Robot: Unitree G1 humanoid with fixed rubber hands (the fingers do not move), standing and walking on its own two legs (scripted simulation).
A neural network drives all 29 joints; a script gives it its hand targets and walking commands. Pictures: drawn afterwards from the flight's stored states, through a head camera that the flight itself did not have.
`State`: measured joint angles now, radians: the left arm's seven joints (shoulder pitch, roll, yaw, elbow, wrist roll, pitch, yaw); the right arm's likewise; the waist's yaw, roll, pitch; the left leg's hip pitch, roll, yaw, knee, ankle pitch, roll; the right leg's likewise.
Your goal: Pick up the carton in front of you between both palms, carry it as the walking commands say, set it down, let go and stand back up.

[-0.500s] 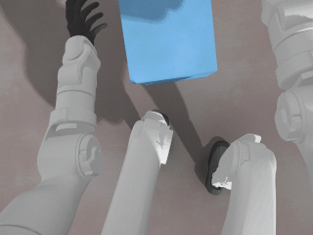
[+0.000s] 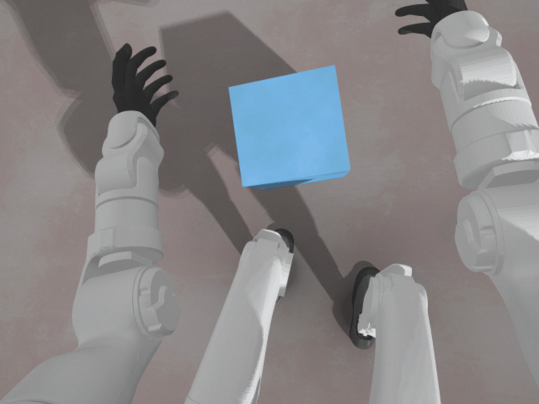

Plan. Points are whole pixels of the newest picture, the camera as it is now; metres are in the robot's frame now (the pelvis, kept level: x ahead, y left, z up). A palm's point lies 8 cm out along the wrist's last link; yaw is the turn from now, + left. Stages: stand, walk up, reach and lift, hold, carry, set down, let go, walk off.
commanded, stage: set down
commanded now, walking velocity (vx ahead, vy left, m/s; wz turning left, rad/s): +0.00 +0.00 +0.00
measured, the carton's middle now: (293, 138) +0.48 +0.14 -0.43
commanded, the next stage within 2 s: let go in 0.14 s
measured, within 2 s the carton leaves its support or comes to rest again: neither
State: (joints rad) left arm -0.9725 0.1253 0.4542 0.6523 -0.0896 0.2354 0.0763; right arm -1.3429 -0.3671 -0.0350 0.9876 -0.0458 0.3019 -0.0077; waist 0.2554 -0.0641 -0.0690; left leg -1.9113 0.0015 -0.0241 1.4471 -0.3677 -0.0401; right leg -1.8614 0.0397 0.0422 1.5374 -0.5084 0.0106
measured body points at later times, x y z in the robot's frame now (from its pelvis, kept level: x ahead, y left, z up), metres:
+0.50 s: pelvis +0.04 +0.02 +0.13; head +0.28 +0.02 +0.51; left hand +0.38 +0.28 +0.03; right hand +0.49 -0.10 +0.02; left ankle +0.11 +0.13 -0.52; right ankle +0.06 -0.12 -0.52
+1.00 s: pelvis +0.11 +0.02 +0.21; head +0.20 +0.01 +0.65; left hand +0.28 +0.25 +0.13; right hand +0.37 -0.18 +0.11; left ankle +0.11 +0.13 -0.52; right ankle +0.06 -0.12 -0.52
